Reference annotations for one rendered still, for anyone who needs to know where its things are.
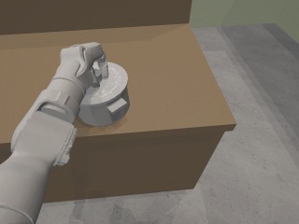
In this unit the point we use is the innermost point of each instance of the left robot hand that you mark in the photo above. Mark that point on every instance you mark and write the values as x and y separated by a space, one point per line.
101 58

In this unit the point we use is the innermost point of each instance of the lid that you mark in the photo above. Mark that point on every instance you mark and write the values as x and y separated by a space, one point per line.
111 87

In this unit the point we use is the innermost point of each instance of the left robot upper arm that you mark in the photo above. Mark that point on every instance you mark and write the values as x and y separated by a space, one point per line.
45 142

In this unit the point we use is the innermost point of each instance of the pot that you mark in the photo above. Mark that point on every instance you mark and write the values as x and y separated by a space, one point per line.
106 114

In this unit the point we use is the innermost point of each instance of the knob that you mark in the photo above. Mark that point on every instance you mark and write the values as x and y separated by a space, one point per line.
98 74

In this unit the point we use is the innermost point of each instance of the table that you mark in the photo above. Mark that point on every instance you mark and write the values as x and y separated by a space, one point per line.
177 114

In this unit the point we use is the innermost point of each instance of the left robot forearm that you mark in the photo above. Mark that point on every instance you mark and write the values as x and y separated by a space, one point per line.
62 98

